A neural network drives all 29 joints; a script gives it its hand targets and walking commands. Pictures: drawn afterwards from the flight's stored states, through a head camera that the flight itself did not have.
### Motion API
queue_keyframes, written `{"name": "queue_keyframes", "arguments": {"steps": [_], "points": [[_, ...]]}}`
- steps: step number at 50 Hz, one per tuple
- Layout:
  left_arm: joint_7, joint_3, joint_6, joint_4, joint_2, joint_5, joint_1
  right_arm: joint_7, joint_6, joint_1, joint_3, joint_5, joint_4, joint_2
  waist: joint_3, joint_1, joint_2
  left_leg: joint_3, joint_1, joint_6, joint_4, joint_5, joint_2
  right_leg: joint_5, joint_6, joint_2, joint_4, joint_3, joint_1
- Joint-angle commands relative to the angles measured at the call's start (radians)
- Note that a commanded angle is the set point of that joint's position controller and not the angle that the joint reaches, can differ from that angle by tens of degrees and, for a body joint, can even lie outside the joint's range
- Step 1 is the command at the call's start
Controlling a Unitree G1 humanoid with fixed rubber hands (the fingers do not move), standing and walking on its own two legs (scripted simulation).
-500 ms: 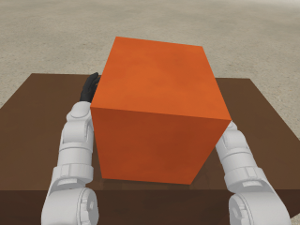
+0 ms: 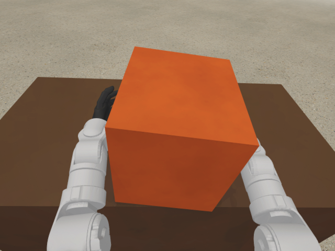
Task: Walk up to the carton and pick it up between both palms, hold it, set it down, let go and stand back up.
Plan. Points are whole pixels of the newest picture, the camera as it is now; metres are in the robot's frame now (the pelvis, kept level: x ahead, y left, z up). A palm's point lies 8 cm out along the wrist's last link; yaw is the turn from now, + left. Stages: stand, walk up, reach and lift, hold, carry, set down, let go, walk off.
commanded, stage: set down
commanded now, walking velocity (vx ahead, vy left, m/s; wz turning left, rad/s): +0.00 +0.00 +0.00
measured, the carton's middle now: (173, 129) +0.40 -0.01 +0.11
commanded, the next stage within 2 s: none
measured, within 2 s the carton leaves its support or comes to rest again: rests again in 0.42 s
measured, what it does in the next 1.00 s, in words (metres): stands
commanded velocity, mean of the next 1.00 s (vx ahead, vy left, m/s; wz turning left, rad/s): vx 0.00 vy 0.00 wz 0.00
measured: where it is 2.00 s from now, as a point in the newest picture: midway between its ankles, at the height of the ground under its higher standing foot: outside the picture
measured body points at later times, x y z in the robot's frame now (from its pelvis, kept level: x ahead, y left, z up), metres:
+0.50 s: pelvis +0.00 +0.00 +0.00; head -0.02 +0.02 +0.45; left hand +0.41 +0.17 +0.13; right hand +0.39 -0.17 +0.12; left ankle +0.03 +0.12 -0.75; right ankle -0.02 -0.14 -0.75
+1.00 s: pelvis -0.01 +0.00 +0.00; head +0.02 +0.01 +0.45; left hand +0.40 +0.18 +0.09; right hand +0.37 -0.20 +0.08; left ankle +0.03 +0.11 -0.75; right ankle -0.02 -0.14 -0.75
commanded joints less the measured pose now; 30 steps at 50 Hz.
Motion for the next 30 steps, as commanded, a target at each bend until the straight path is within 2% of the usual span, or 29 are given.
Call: {"name": "queue_keyframes", "arguments": {"steps": [1,4,6,9,16,18,20,23,24,27,28,30], "points": [[-0.131,-0.41,-0.049,-0.088,-0.61,-0.059,-0.656,0.123,-0.135,-0.857,0.348,0.015,-0.318,0.568,-0.513,-0.012,0.086,0.111,0.317,-0.078,0.013,0.346,-0.032,0.243,0.006,0.063,-0.008,-0.125,0.029],[-0.134,-0.388,-0.06,-0.06,-0.602,-0.045,-0.653,0.127,-0.139,-0.837,0.328,-0.003,-0.279,0.575,-0.488,-0.005,0.082,0.12,0.298,-0.069,-0.001,0.301,-0.032,0.219,0.004,0.057,-0.014,-0.12,0.03],[-0.142,-0.372,-0.067,-0.045,-0.593,-0.036,-0.645,0.128,-0.146,-0.828,0.323,-0.013,-0.28,0.576,-0.478,-0.004,0.073,0.121,0.282,-0.067,-0.006,0.297,-0.035,0.226,0.008,0.055,-0.011,-0.119,0.049],[-0.143,-0.364,-0.082,-0.029,-0.592,-0.024,-0.649,0.133,-0.158,-0.812,0.293,-0.032,-0.235,0.564,-0.482,-0.01,0.091,0.124,0.302,-0.073,-0.005,0.3,-0.03,0.206,0.005,0.055,-0.017,-0.127,0.025],[-0.151,-0.328,-0.112,0.015,-0.568,-0.002,-0.627,0.142,-0.186,-0.778,0.255,-0.076,-0.199,0.552,-0.445,0.0,0.083,0.138,0.282,-0.07,-0.008,0.303,-0.028,0.211,0.011,0.052,-0.01,-0.128,0.04],[-0.139,-0.315,-0.129,0.013,-0.481,-0.008,-0.647,0.139,-0.195,-0.743,0.219,-0.078,-0.166,0.449,-0.474,-0.009,0.103,0.143,0.307,-0.084,-0.002,0.333,-0.025,0.222,0.008,0.058,-0.006,-0.13,0.032],[-0.122,-0.241,-0.135,0.096,-0.295,-0.003,-0.65,0.13,-0.2,-0.708,0.164,-0.075,-0.112,0.261,-0.45,0.002,0.103,0.165,0.282,-0.084,-0.011,0.303,-0.031,0.21,0.008,0.056,-0.002,-0.115,0.043],[-0.11,-0.229,-0.165,0.086,-0.297,-0.015,-0.688,0.12,-0.224,-0.698,0.133,-0.086,-0.082,0.275,-0.432,-0.002,0.093,0.169,0.272,-0.086,-0.021,0.282,-0.026,0.183,0.004,0.057,-0.007,-0.12,0.037],[-0.095,-0.22,-0.175,0.081,-0.265,-0.031,-0.692,0.112,-0.235,-0.714,0.134,-0.068,-0.088,0.246,-0.454,0.015,0.094,0.173,0.277,-0.09,-0.013,0.308,-0.024,0.194,0.005,0.058,-0.003,-0.119,0.033],[-0.052,-0.184,-0.205,0.068,-0.13,-0.044,-0.701,0.087,-0.243,-0.656,0.087,-0.057,-0.014,0.151,-0.457,0.024,0.096,0.176,0.282,-0.087,-0.008,0.302,-0.017,0.185,0.004,0.051,-0.007,-0.114,0.016],[-0.042,-0.171,-0.206,0.089,-0.112,-0.04,-0.696,0.079,-0.24,-0.649,0.063,-0.065,0.015,0.142,-0.414,0.014,0.091,0.172,0.267,-0.082,-0.016,0.259,-0.015,0.143,0.002,0.047,-0.017,-0.117,-0.005],[-0.025,-0.13,-0.202,0.092,-0.055,-0.037,-0.662,0.057,-0.23,-0.623,0.037,-0.057,0.03,0.103,-0.362,0.014,0.078,0.169,0.245,-0.07,-0.022,0.209,-0.011,0.115,0.002,0.041,-0.028,-0.117,-0.014]]}}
